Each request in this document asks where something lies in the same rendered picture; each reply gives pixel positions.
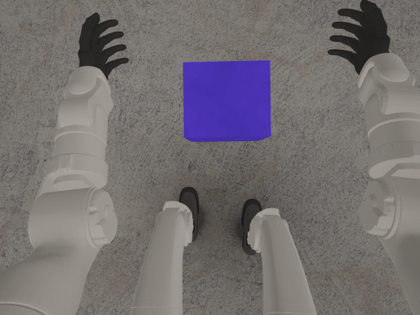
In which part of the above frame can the carton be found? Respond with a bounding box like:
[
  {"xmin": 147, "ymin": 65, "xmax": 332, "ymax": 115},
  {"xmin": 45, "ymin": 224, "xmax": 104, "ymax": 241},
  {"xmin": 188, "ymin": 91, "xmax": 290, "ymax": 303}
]
[{"xmin": 183, "ymin": 60, "xmax": 271, "ymax": 142}]

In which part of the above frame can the robot right hand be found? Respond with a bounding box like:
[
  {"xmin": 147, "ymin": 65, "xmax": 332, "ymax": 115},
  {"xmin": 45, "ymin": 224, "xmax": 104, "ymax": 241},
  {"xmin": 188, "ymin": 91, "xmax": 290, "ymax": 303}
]
[{"xmin": 327, "ymin": 0, "xmax": 390, "ymax": 75}]

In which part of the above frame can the robot right thigh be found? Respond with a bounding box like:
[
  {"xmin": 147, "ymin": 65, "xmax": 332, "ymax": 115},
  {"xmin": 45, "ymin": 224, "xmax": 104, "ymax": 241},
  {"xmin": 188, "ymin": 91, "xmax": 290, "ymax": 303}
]
[{"xmin": 251, "ymin": 215, "xmax": 317, "ymax": 315}]

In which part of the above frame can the right robot upper arm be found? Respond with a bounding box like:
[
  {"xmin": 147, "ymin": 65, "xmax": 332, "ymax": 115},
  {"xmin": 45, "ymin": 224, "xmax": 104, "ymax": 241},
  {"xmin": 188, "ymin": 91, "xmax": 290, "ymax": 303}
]
[{"xmin": 359, "ymin": 176, "xmax": 420, "ymax": 315}]

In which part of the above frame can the robot left shin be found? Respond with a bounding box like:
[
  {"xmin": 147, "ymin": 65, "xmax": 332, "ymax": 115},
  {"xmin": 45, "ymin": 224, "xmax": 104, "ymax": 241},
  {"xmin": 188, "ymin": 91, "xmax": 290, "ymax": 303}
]
[{"xmin": 156, "ymin": 201, "xmax": 194, "ymax": 231}]

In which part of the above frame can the right robot forearm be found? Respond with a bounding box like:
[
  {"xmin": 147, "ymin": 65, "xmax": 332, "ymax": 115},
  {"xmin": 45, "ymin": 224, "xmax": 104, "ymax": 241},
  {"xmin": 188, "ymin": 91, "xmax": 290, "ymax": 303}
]
[{"xmin": 357, "ymin": 53, "xmax": 420, "ymax": 179}]

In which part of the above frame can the left robot upper arm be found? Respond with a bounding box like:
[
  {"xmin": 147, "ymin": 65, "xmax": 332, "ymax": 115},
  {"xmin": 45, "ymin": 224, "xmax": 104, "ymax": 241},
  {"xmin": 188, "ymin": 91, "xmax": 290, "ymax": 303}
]
[{"xmin": 0, "ymin": 187, "xmax": 117, "ymax": 315}]

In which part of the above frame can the robot left hand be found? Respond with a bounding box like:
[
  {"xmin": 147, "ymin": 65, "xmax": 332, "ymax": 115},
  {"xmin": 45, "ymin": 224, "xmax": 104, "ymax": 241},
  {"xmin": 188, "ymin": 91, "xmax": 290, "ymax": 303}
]
[{"xmin": 78, "ymin": 12, "xmax": 129, "ymax": 80}]

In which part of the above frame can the left robot forearm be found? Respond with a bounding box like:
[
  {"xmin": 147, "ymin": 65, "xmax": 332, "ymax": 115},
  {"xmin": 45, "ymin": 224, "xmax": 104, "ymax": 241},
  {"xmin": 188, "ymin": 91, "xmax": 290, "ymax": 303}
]
[{"xmin": 28, "ymin": 66, "xmax": 114, "ymax": 246}]

